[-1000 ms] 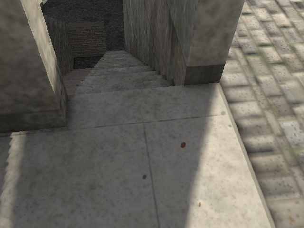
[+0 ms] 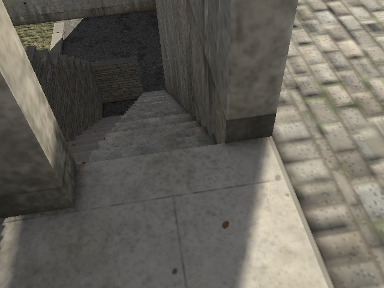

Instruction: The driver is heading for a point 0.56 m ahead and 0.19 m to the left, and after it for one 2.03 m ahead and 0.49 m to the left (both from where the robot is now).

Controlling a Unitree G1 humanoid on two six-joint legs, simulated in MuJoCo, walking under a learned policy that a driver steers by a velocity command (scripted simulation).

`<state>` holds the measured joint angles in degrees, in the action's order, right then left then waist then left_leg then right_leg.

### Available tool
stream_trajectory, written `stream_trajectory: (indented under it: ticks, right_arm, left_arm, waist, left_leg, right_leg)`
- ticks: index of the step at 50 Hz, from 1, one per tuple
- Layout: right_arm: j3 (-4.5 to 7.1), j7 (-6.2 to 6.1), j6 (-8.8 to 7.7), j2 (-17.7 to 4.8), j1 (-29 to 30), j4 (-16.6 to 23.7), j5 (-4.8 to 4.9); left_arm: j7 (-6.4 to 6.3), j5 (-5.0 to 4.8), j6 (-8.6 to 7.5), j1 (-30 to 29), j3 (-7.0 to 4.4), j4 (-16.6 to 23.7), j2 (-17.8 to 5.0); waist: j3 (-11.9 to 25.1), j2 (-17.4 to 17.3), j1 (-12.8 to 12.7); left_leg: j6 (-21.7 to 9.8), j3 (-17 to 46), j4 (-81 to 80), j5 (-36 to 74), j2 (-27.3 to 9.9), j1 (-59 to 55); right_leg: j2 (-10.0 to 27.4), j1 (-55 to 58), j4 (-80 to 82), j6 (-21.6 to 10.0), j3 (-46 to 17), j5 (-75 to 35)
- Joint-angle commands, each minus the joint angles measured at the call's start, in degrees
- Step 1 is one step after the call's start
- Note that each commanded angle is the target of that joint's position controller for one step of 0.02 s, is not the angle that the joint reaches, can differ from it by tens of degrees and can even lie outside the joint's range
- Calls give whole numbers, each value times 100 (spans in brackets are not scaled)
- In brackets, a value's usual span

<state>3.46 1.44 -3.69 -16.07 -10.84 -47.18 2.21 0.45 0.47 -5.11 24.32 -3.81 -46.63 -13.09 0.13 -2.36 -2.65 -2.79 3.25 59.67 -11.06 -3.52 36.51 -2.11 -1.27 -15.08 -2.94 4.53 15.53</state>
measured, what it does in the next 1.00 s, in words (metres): walks ahead, turning left: left foot, then right foot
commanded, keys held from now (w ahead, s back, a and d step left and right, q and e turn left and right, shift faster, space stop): w+q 0.62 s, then q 0.18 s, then no key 0.20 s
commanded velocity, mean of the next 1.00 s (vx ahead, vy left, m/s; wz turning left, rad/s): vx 0.39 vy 0.00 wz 0.49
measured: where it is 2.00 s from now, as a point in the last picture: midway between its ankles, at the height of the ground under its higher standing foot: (184, 267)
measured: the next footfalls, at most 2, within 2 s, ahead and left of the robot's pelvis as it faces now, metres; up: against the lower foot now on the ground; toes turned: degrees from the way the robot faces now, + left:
left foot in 0.26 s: +0.31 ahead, +0.15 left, +0.00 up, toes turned +10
right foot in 0.74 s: +0.64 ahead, +0.05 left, +0.00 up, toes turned +27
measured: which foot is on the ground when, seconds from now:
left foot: up 0.00-0.24, down 0.26-0.76, up 0.78-1.00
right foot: down 0.00-0.24, up 0.26-0.72, down 0.74-1.00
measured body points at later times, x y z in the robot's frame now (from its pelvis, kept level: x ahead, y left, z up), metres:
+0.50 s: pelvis +0.27 +0.09 +0.00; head +0.29 +0.11 +0.45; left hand +0.37 +0.39 -0.09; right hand +0.42 -0.16 -0.11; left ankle +0.27 +0.15 -0.74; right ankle +0.40 -0.08 -0.66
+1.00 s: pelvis +0.51 +0.10 -0.01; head +0.53 +0.12 +0.44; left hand +0.51 +0.40 -0.10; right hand +0.75 -0.05 -0.11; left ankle +0.45 +0.22 -0.70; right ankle +0.60 +0.03 -0.74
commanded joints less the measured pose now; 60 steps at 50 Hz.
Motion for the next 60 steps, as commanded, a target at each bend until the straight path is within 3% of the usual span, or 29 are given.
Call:
stream_trajectory:
  ticks: [1, 8, 10, 12, 13, 14, 15, 16, 17, 20, 22, 26, 31, 32, 33, 35, 37, 38, 39, 40, 41, 44, 48, 51, 53, 54, 55, 58, 60]
  right_arm:
    - [-44, 60, -21, -51, 670, 561, -55]
    - [-66, 258, -32, -142, 1537, 1148, -58]
    - [53, 265, -7, -399, 1276, 1209, -55]
    - [332, 197, 51, -874, -231, 867, -24]
    - [492, 60, 129, -1265, -1171, 682, -48]
    - [513, 23, 97, -1734, -1012, 739, -73]
    - [407, 3, 56, -1287, -1217, 808, -108]
    - [338, 0, 4, -1010, -986, 758, -148]
    - [293, 1, -31, -916, -584, 875, -131]
    - [196, -15, -39, -723, 86, 1116, -274]
    - [190, -55, -36, -759, 47, 1069, -200]
    - [215, -190, -4, -958, -420, 872, -152]
    - [220, -288, 154, -1040, -1138, 610, -73]
    - [-63, 170, -135, -523, -1477, 452, -1066]
    - [41, 356, -263, -623, -1339, 496, -961]
    - [110, 371, -372, -951, -1152, 555, -565]
    - [82, 393, -327, -1038, -982, 632, -553]
    - [-107, 428, -317, -565, -1159, 755, -519]
    - [-323, 383, -426, 127, -2196, 848, -644]
    - [-180, 440, -367, -430, -1946, 792, -525]
    - [-115, 328, -220, -464, -1321, 949, -452]
    - [-166, 138, -81, -411, -1175, 1001, -780]
    - [-232, 491, -132, -158, -1519, 727, -418]
    - [-174, 561, -274, -351, -1920, 656, -278]
    - [-39, 393, -416, -888, -1077, 1119, -194]
    - [38, 349, -420, -1275, -220, 1478, -186]
    - [11, 370, -411, -1135, 194, 1624, -198]
    - [-173, 318, -311, -527, -56, 1408, -100]
    - [-46, 262, -227, -899, -267, 1454, -197]
  left_arm:
    - [-80, 15, -86, -172, -163, 302, -787]
    - [-135, -115, -43, -10, -204, 32, -1034]
    - [-205, -104, 41, -84, -244, 56, -1209]
    - [-275, -94, 156, -210, -255, 116, -1319]
    - [-301, -39, 118, -198, -199, 259, -1261]
    - [-168, 69, -58, 415, 104, 553, -273]
    - [-73, -150, -312, -240, 26, 632, -812]
    - [-45, -352, -399, -797, -45, 837, -1069]
    - [-77, -254, -451, -1031, 10, 906, -1027]
    - [-100, 70, -301, -784, -65, 877, -1079]
    - [-90, 119, -182, -777, -41, 940, -949]
    - [-114, 152, -163, -1709, 44, 1249, -785]
    - [10, -44, -324, -2845, 114, 1497, -785]
    - [206, 521, -1, -2264, 450, 1358, -208]
    - [242, 540, 182, -2418, 330, 1421, -578]
    - [73, 250, 206, -2804, 266, 1564, -960]
    - [-142, -53, -15, -1924, 221, 1194, -1235]
    - [-212, -72, -125, -949, 166, 1023, -1442]
    - [-153, -17, -160, 7, 70, 840, -1704]
    - [-120, 317, -116, 223, 78, 777, -1351]
    - [-127, 322, -144, -233, -31, 716, -1488]
    - [-66, 70, -169, -1733, 318, 1059, -373]
    - [0, 99, -282, -2692, 5, 1282, -1134]
    - [238, 18, -217, -2648, 58, 1008, -905]
    - [301, -143, -218, -1737, 164, 740, -513]
    - [189, -122, -204, -824, 60, 585, -766]
    - [84, -159, -174, -869, -8, 584, -1039]
    - [190, -192, -86, -1987, 111, 919, -788]
    - [249, -143, -110, -2027, 35, 918, -992]
  waist:
    - [-486, 565, -28]
    - [-708, 645, -93]
    - [-304, 957, 173]
    - [564, 960, 996]
    - [1096, 384, 1382]
    - [1698, -1220, 535]
    - [2206, -737, 1015]
    - [1228, -516, 996]
    - [708, 160, 727]
    - [313, 253, 105]
    - [153, 91, 7]
    - [-48, -32, 328]
    - [-32, -201, 847]
    - [174, -807, 695]
    - [-105, -481, 633]
    - [57, -186, 506]
    - [713, 15, 102]
    - [1878, 729, -158]
    - [3367, 2415, 23]
    - [2745, 985, -290]
    - [1530, 545, -115]
    - [972, 835, 588]
    - [754, 549, 917]
    - [627, 385, 1074]
    - [856, 41, 481]
    - [1033, -242, -159]
    - [1094, -237, -163]
    - [527, 89, 325]
    - [558, 67, 482]
  left_leg:
    - [159, 29, -908, 863, -87, 873]
    - [-178, -604, -2422, 1109, 149, 169]
    - [-426, -952, -2383, 506, 488, -443]
    - [-769, -1024, -2674, 471, 897, -2472]
    - [-1052, 127, -2739, 199, 260, -4320]
    - [-2104, 3605, -3391, -1143, -1326, -6012]
    - [-2165, 4708, -4343, -1958, -1503, -6107]
    - [-1816, 3798, -4474, -1534, -1324, -5431]
    - [-1659, 3117, -4517, -912, -1100, -4468]
    - [-1520, 2148, -4807, 431, -597, -2644]
    - [-1548, 1740, -4911, 773, -451, -2087]
    - [-1228, 1241, -4812, 772, -1, -1788]
    - [-959, 1703, -4338, 301, -110, -2546]
    - [-1280, 1739, -4212, 627, -283, -2730]
    - [-1280, 1920, -3956, 1468, -502, -2982]
    - [-913, 2045, -3544, 2535, -461, -3251]
    - [-352, 1825, -2823, 3861, 42, -3015]
    - [95, 1443, -1583, 3272, 684, -2259]
    - [642, 760, 656, -1329, 1740, 51]
    - [665, 436, 1895, -2779, 1287, 727]
    - [660, 278, 2226, -2372, 774, 856]
    - [694, 333, 1066, -1928, -19, -214]
    - [1074, -417, -738, -115, 13, -1871]
    - [956, -408, -2117, 911, 25, -2656]
    - [80, 94, -2729, 2898, -284, -2426]
    - [-741, 741, -3122, 2740, -810, -2019]
    - [-880, 862, -3129, 1835, -892, -1860]
    - [109, 420, -3185, -589, -342, -1568]
    - [126, 168, -2886, -198, -218, -2108]
  right_leg:
    - [1412, 105, 799, -650, -517, -1959]
    - [1702, 470, 531, -452, 288, -3103]
    - [1745, 811, -308, -271, 476, -5293]
    - [1534, 326, -2360, -31, 670, -6096]
    - [1297, -1202, -4123, 174, 617, -4267]
    - [68, -3681, -6221, 475, -1, 1567]
    - [43, -4222, -6818, 357, -1220, 1659]
    - [327, -4648, -6662, 247, -1159, 1080]
    - [567, -4453, -6174, 198, -1072, 594]
    - [933, -3384, -5374, 337, -1078, 127]
    - [949, -3311, -4965, 502, -927, -46]
    - [705, -3305, -3217, 652, -793, -1548]
    - [270, -3105, -1493, 630, -815, -2072]
    - [304, -3176, -1950, 683, -872, -2210]
    - [421, -3440, -1878, 698, -1021, -1739]
    - [319, -3144, -1308, 513, -914, -1563]
    - [251, -1169, -654, 15, -578, -2872]
    - [970, 996, -1293, -817, -1032, -4948]
    - [2893, 3833, -1453, -2812, -3311, -6847]
    - [3242, 3103, -1056, -2589, -3562, -6215]
    - [2839, 1678, -960, -1917, -2723, -5620]
    - [1950, -524, -390, -1203, -1500, -5403]
    - [941, -2353, -254, -780, -103, -4043]
    - [1271, -2647, -931, -665, -455, -3152]
    - [903, -2044, -1326, -153, -461, -1740]
    - [553, -1452, -1531, 137, -167, -850]
    - [484, -1214, -1572, 291, -83, -602]
    - [784, -1551, -990, 6, -542, -465]
    - [682, -1968, -1019, -134, -575, -729]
